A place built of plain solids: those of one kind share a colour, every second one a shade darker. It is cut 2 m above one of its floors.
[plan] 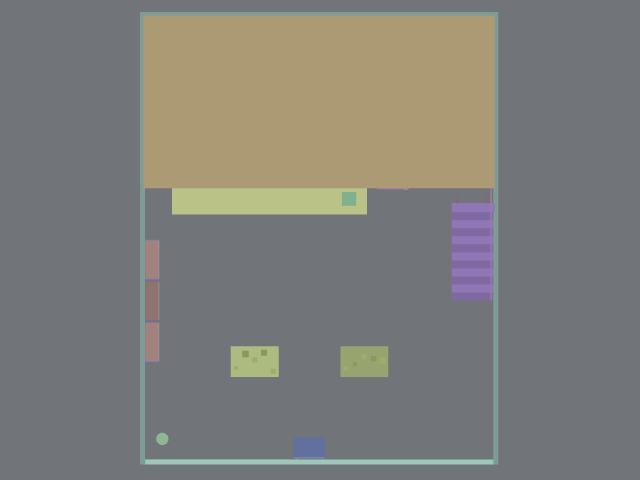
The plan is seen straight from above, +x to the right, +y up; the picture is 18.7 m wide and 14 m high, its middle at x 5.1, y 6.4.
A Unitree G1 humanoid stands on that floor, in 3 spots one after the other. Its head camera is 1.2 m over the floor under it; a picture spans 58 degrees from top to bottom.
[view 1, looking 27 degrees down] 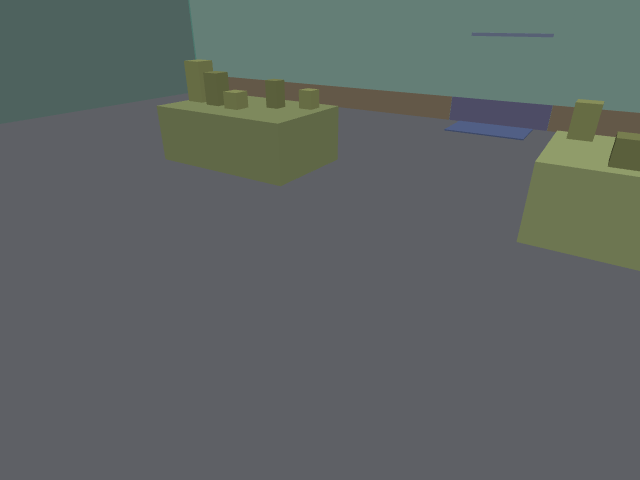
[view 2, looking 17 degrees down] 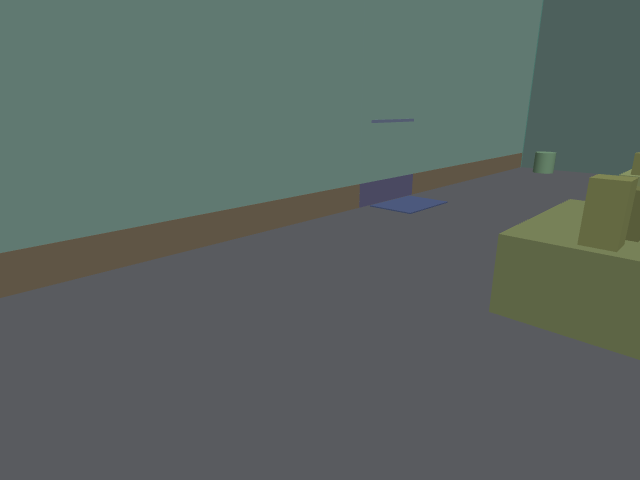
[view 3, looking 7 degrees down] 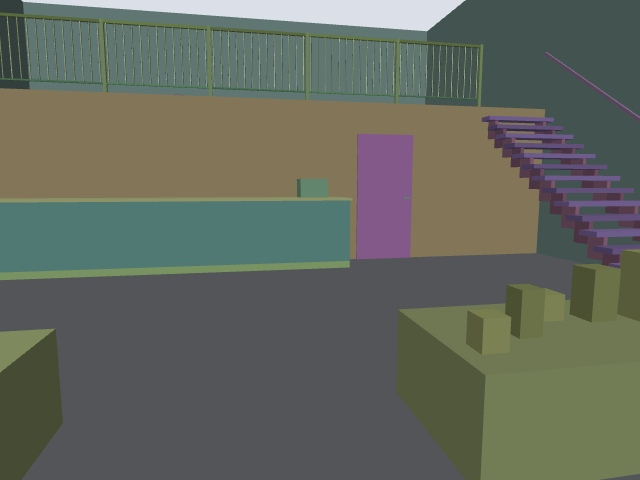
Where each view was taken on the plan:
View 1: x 3.62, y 5.90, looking -57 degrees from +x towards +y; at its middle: ground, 2.64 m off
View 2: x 9.55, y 3.33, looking -136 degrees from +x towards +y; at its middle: ground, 4.10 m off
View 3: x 4.79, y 1.00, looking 79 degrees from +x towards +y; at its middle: counter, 6.37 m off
